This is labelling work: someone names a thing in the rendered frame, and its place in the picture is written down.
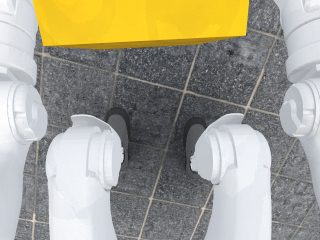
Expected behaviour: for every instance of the robot right upper arm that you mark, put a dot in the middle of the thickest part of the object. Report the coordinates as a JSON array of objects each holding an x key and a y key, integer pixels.
[{"x": 300, "y": 117}]

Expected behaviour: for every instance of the robot left upper arm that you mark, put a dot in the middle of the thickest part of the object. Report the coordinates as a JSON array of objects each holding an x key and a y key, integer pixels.
[{"x": 23, "y": 119}]

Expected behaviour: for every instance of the right robot thigh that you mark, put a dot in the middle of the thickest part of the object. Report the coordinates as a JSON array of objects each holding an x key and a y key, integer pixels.
[{"x": 231, "y": 156}]

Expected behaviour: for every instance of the left robot forearm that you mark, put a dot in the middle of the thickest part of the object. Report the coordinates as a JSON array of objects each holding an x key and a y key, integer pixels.
[{"x": 18, "y": 28}]

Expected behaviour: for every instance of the carton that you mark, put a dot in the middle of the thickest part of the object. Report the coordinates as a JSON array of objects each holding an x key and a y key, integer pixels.
[{"x": 122, "y": 24}]

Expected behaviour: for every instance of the robot left foot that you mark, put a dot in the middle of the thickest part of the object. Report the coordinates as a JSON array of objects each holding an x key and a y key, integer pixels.
[{"x": 118, "y": 119}]

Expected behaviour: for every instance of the right robot forearm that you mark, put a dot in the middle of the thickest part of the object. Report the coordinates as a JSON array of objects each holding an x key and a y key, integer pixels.
[{"x": 300, "y": 22}]

